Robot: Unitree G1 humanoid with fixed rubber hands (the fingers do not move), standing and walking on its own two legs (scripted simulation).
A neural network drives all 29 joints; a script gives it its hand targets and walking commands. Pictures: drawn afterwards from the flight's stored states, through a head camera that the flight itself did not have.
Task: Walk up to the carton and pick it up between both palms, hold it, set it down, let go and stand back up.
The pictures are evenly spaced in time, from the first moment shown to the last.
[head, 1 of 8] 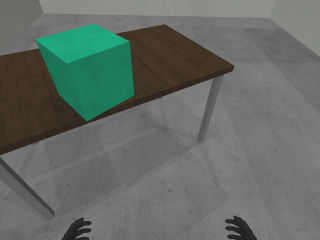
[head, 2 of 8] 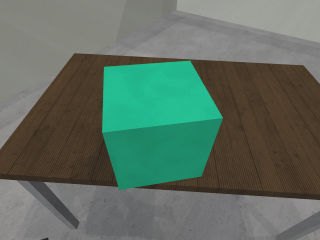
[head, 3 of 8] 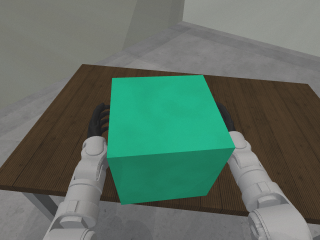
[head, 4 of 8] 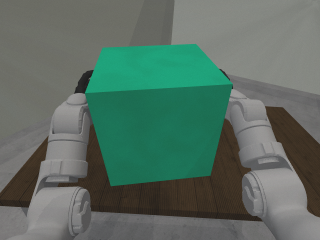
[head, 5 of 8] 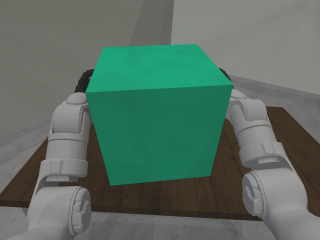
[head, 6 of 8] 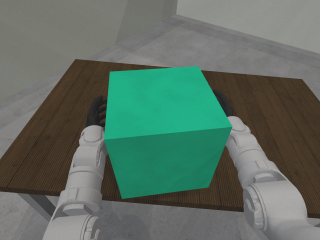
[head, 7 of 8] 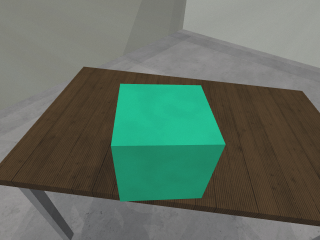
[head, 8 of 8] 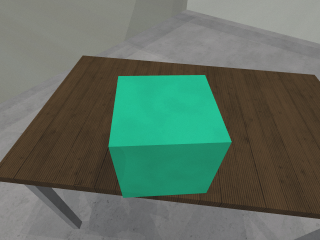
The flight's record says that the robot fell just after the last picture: no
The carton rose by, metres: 0.19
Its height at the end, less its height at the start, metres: +0.00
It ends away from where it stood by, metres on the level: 0.01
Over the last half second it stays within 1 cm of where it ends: yes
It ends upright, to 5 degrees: yes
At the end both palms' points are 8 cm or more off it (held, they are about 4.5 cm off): yes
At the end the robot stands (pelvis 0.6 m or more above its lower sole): yes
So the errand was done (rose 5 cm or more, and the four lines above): yes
